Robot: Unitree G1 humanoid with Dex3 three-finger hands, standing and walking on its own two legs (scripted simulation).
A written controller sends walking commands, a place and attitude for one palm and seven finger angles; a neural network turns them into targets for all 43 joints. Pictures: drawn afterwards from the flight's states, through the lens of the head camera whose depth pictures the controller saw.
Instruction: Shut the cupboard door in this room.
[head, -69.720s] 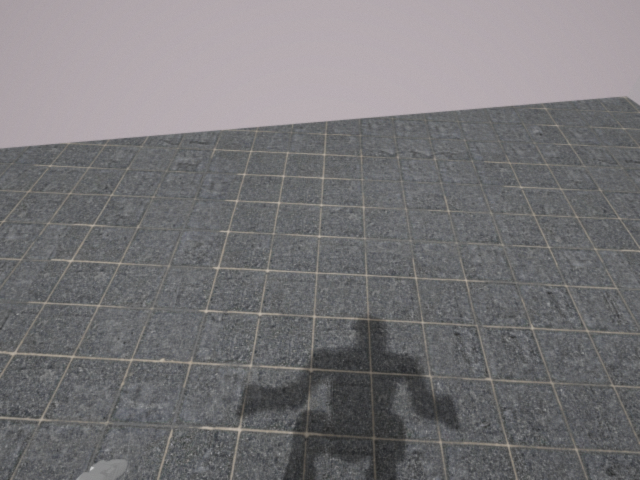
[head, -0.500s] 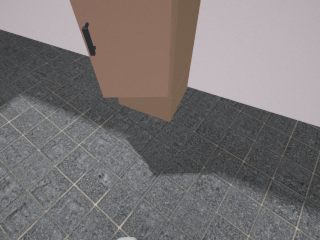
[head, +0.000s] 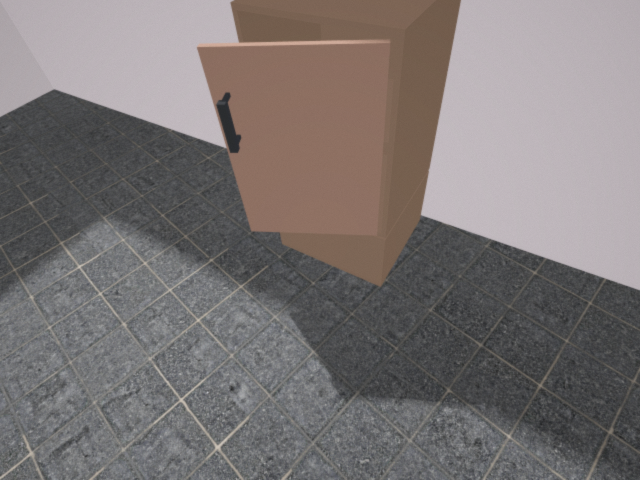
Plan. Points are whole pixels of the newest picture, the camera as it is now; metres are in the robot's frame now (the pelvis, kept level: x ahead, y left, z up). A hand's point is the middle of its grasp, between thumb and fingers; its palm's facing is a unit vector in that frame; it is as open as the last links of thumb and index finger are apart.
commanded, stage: take the last steps up to it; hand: left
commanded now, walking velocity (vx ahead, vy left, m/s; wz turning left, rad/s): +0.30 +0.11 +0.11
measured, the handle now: (230, 123) +0.87 +0.29 -0.03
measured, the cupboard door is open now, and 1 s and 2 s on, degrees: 25 25 25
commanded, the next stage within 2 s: come to a stop and stand still in 0.76 s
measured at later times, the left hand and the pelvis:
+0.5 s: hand out of the picture +0.10 +0.24 -0.17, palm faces +0.14 -0.97 -0.17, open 7.4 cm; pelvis +0.18 +0.08 +0.00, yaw +2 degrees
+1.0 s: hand (222, 297) +0.45 +0.24 -0.15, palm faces +0.03 -0.97 -0.23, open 7.3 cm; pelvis +0.36 +0.06 +0.00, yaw +1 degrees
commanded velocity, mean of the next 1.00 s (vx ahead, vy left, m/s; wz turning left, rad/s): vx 0.16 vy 0.06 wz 0.00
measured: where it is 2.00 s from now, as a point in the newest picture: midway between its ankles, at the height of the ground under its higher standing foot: (326, 437)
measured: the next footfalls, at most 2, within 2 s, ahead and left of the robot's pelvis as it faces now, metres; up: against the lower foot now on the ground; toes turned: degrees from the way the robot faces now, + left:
left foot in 0.38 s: +0.24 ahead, +0.18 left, +0.00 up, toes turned +11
right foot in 0.84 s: +0.46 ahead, -0.03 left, +0.00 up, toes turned -8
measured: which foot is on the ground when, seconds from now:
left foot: up 0.00-0.36, down 0.38-0.84, up 0.86-1.00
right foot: down 0.00-0.40, up 0.42-0.82, down 0.84-1.00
